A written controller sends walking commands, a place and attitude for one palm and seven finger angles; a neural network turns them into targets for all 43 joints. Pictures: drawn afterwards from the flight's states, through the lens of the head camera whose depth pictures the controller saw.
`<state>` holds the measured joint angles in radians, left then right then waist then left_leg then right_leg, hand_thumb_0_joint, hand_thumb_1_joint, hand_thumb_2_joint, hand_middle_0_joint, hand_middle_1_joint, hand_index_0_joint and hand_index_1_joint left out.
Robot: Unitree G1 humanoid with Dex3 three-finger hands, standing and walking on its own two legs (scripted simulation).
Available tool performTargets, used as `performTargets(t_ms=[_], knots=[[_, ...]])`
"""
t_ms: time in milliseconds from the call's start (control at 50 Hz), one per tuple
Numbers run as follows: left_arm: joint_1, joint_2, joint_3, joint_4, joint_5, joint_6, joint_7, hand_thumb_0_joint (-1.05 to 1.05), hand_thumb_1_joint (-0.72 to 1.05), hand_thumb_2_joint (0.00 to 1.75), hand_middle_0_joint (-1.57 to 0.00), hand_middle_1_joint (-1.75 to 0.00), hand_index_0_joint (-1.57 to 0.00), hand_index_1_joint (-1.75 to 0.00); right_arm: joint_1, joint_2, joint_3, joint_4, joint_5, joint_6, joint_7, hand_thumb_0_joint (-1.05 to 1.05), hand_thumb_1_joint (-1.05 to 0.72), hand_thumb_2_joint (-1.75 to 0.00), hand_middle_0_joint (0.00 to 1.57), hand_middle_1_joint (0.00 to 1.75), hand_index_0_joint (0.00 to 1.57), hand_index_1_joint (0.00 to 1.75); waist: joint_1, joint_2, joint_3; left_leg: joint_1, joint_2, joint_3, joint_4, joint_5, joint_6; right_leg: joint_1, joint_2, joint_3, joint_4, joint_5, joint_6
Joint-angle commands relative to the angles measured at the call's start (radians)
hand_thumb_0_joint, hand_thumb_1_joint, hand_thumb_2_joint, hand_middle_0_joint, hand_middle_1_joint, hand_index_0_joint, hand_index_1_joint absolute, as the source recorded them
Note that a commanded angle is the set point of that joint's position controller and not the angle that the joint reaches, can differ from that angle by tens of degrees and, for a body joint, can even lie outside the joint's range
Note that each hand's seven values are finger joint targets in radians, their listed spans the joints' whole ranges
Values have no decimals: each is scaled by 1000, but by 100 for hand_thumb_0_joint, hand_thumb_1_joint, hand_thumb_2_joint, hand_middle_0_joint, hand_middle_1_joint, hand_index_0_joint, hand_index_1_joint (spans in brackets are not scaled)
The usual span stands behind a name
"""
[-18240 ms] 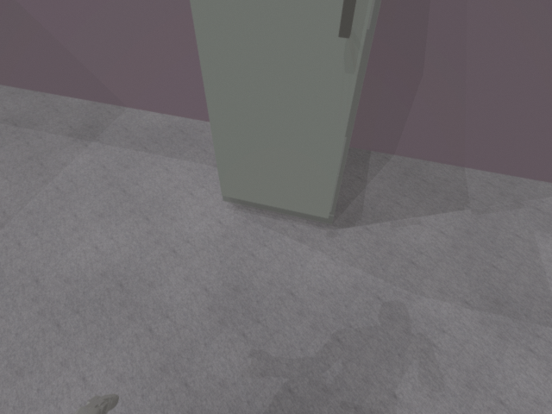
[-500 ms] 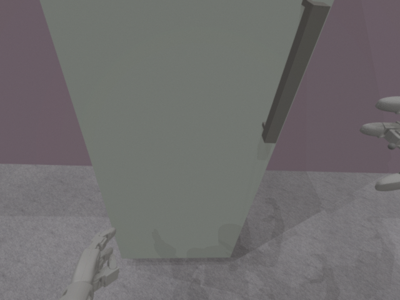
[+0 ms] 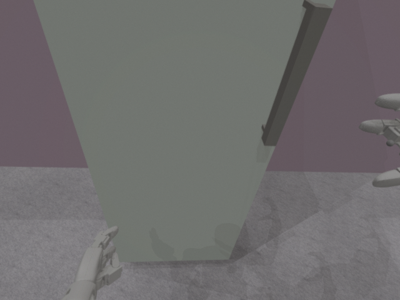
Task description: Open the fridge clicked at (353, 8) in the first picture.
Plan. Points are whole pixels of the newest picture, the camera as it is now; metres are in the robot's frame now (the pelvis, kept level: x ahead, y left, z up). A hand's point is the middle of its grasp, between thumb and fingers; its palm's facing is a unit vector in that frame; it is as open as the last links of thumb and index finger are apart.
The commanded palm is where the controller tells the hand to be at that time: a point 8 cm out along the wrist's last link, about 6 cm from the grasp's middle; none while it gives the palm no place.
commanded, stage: move the hooked fingers beside the handle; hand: right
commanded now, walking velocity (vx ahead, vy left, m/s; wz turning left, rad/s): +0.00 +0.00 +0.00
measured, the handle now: (285, 82) +0.46 -0.16 +0.26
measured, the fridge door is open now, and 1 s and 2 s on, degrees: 0 0 0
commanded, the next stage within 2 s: none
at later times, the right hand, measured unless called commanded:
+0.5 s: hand (366, 128) +0.33 -0.26 +0.25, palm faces +0.06 +1.00 -0.07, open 14.0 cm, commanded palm +0.30 -0.31 +0.26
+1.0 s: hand (347, 115) +0.37 -0.25 +0.25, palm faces +0.03 +1.00 -0.04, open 14.0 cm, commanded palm +0.34 -0.29 +0.26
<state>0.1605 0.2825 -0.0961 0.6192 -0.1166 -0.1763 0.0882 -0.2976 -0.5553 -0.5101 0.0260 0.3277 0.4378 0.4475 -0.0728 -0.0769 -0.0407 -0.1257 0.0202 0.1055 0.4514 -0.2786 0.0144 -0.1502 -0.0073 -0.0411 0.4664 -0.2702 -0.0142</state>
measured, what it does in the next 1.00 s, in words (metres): stands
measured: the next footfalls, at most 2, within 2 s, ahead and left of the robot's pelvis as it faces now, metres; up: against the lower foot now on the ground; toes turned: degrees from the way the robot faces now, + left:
none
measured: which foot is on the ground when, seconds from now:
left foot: down 0.00-1.00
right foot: down 0.00-1.00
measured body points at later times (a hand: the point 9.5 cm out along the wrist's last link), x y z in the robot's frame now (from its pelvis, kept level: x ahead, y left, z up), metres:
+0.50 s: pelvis +0.00 +0.00 +0.00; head -0.02 +0.02 +0.45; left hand +0.20 +0.22 -0.07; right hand +0.32 -0.32 +0.26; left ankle -0.02 +0.10 -0.74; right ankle -0.01 -0.11 -0.74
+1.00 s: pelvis +0.00 -0.01 +0.00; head -0.02 +0.01 +0.45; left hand +0.17 +0.23 -0.08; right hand +0.36 -0.31 +0.25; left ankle -0.02 +0.10 -0.74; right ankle -0.01 -0.11 -0.74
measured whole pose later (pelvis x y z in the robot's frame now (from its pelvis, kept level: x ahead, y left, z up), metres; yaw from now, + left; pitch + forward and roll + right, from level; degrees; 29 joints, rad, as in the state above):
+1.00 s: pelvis +0.00 -0.01 +0.00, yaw +1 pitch -1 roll +0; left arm 0.21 0.28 -0.07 0.64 -0.11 -0.14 0.10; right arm -0.59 -0.52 -0.39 0.38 0.25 0.35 0.35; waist -0.02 -0.05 -0.04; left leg -0.16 0.03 0.09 0.43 -0.25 0.00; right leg -0.18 0.00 -0.06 0.45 -0.26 -0.03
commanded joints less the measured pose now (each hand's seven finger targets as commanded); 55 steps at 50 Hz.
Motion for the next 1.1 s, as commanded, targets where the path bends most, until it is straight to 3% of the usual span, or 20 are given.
performTargets(t_ms=[0,40,120,140,200,240,320,340,400,440,500,560,660,680,760,840,920,1000,1060,1080], knots=[[-172,104,43,-167,3,-68,9,0,90,90,-20,-30,-20,-30,-410,-283,-50,-177,8,-72,-16,0,50,-30,30,120,30,120,21,0,-169,-55,0,-37,-56,281,3,127,8,66,-44,246,-16],[-170,103,45,-164,6,-65,7,0,90,90,-20,-30,-20,-30,-378,-307,-72,-159,4,-70,-28,0,50,-30,30,120,30,120,7,2,-164,-38,3,-43,-62,281,8,113,4,67,-44,254,-15],[-171,100,44,-169,7,-63,9,0,90,90,-20,-30,-20,-30,-435,-275,-44,-163,-4,-72,-40,0,50,-30,30,120,30,120,17,-10,-196,-37,3,-37,-46,309,8,131,9,69,-43,278,-16],[-162,101,45,-164,7,-58,7,0,90,90,-20,-30,-20,-30,-420,-290,-50,-147,-7,-75,-45,0,50,-30,30,120,30,120,14,27,-196,-24,2,-36,-53,308,8,121,4,69,-43,282,-14],[-166,101,45,-166,7,-57,9,0,90,90,-20,-30,-20,-30,-453,-265,-29,-129,-11,-75,-47,0,50,-30,30,120,30,120,20,5,-207,-31,4,-40,-45,320,8,129,8,67,-43,282,-16],[-158,105,48,-161,9,-49,6,0,90,90,-20,-30,-20,-30,-438,-295,-50,-97,-16,-74,-53,0,50,-30,30,120,30,120,14,15,-192,-22,5,-41,-55,318,9,111,4,63,-42,283,-14],[-160,102,48,-169,5,-47,9,0,90,90,-20,-30,-20,-30,-497,-264,-13,-97,-26,-81,-57,0,50,-30,30,120,30,120,27,-22,-208,-37,5,-41,-43,321,10,128,4,64,-43,290,-13],[-156,98,48,-170,8,-44,8,0,90,90,-20,-30,-20,-30,-485,-247,2,-91,-20,-86,-60,0,50,-30,30,120,30,120,25,15,-200,-34,5,-41,-49,315,11,118,0,68,-42,283,-12],[-146,110,53,-162,9,-43,12,0,90,90,-20,-30,-20,-30,-519,-290,-35,-40,-26,-92,-65,0,50,-30,30,120,30,120,27,20,-217,-32,5,-43,-49,309,8,115,3,66,-44,272,-17],[-140,107,55,-157,10,-38,10,0,90,90,-20,-30,-20,-30,-526,-273,-10,-22,-32,-99,-67,0,50,-30,30,120,30,120,30,30,-202,-32,7,-47,-55,318,10,111,-2,64,-42,282,-16],[-139,110,56,-162,9,-38,12,0,90,90,-20,-30,-20,-30,-567,-296,-24,-23,-40,-111,-69,0,50,-30,30,120,30,120,32,-17,-227,-25,8,-46,-47,324,14,120,0,64,-46,292,-15],[-128,110,58,-156,9,-36,13,0,90,90,-20,-30,-20,-30,-611,-253,23,-4,-39,-126,-70,0,50,-30,30,120,30,120,47,9,-217,-39,7,-49,-56,312,12,126,-4,65,-47,277,-17],[-115,115,63,-157,11,-31,11,0,90,90,-20,-30,-20,-30,-579,-297,-24,38,-44,-135,-77,0,50,-30,30,120,30,120,34,20,-235,-13,8,-50,-52,344,14,114,-6,60,-47,305,-17],[-118,114,62,-159,10,-31,10,0,90,90,-20,-30,-20,-30,-608,-266,10,23,-45,-139,-74,0,50,-30,30,120,30,120,41,4,-239,-16,9,-49,-48,350,15,119,-6,61,-48,311,-15],[-101,122,66,-144,8,-23,14,0,90,90,-20,-30,-20,-30,-651,-270,22,100,-51,-138,-81,0,50,-30,30,120,30,120,55,22,-201,-49,6,-50,-63,302,13,104,-10,61,-55,266,-16],[-89,116,67,-145,10,-21,17,0,90,90,-20,-30,-20,-30,-706,-242,68,100,-62,-153,-91,0,50,-30,30,120,30,120,62,-10,-230,-48,7,-56,-66,297,16,127,-11,62,-52,278,-15],[-76,119,68,-135,13,-23,20,0,90,90,-20,-30,-20,-30,-759,-245,60,138,-67,-168,-105,0,50,-30,30,120,30,120,64,-12,-246,-46,5,-52,-62,304,20,136,-10,71,-58,289,-14],[-62,122,72,-130,14,-16,16,0,90,90,-20,-30,-20,-30,-751,-249,52,200,-71,-171,-116,0,50,-30,30,120,30,120,60,41,-246,-30,5,-51,-61,326,19,115,-14,70,-62,304,-14],[-62,123,73,-138,13,-7,11,0,90,90,-20,-30,-20,-30,-754,-258,51,195,-82,-172,-123,0,50,-30,30,120,30,120,53,24,-251,-19,6,-54,-59,341,20,110,-16,64,-63,322,-13],[-66,119,73,-138,14,-9,11,0,90,90,-20,-30,-20,-30,-807,-216,97,167,-83,-177,-123,0,50,-30,30,120,30,120,65,-11,-251,-33,8,-56,-60,338,21,128,-14,63,-62,321,-13]])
